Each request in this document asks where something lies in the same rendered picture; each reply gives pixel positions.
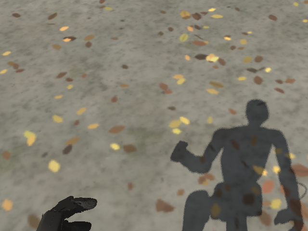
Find left robot hand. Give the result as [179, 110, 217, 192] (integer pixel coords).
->
[37, 195, 97, 231]

